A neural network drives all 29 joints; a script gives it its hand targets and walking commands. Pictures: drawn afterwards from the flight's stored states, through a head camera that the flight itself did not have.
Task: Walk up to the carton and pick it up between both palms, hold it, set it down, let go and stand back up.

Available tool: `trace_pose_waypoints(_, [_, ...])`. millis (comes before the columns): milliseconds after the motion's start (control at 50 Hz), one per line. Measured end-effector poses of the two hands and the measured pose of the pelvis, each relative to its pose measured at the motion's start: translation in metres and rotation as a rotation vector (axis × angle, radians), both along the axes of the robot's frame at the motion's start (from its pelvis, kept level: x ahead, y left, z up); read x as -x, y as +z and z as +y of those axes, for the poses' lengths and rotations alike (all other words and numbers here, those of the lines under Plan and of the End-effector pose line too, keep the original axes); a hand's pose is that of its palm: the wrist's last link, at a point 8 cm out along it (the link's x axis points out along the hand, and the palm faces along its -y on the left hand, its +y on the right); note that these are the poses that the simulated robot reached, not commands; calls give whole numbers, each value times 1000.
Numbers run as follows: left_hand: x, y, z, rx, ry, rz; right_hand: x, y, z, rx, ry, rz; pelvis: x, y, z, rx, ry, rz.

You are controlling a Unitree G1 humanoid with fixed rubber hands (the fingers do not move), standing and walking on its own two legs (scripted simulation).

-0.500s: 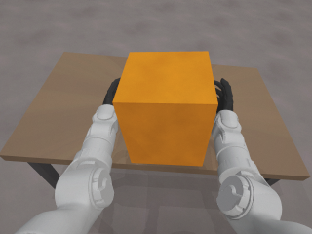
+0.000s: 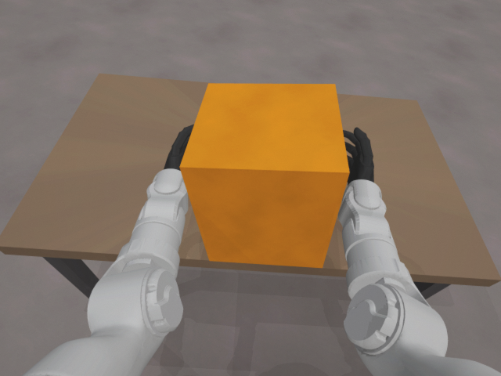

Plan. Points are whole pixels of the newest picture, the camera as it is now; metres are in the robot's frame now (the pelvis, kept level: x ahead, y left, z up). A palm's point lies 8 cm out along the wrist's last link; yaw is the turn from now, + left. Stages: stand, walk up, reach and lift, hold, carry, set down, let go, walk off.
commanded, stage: set down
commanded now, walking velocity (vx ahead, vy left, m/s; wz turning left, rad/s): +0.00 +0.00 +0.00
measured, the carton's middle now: (267, 179) +0.42 +0.01 +0.06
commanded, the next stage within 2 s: none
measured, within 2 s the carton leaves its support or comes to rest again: rests again in 0.98 s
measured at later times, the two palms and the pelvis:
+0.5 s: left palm (182, 180) +0.43 +0.17 +0.03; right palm (351, 195) +0.41 -0.13 +0.05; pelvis -0.01 +0.00 +0.00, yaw +0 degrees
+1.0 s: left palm (179, 180) +0.42 +0.17 +0.03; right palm (349, 199) +0.41 -0.13 +0.04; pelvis -0.01 +0.00 +0.00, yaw +0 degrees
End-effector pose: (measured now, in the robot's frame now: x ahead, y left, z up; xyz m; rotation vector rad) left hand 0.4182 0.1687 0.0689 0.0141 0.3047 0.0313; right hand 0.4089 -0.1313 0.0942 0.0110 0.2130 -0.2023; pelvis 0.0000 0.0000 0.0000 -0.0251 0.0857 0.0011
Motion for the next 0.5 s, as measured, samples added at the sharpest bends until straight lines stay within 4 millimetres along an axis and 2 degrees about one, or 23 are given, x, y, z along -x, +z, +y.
trace_pose_waypoints(160, [-3, -11, 0, -9, -7, 9, -2, -13, 0, 10, -3, 13, -1, 0, 0, 0, -1, 29])
trace_pose_waypoints(360, [-7, -33, 0, -19, -14, 15, -3, -38, -1, 15, -6, 24, 2, -1, 2, 3, -4, 99])
trace_pose_waypoints(500, [-7, -36, -3, -38, -18, -27, 0, -48, -3, 3, -11, -1, 6, -2, 3, 4, -5, 129])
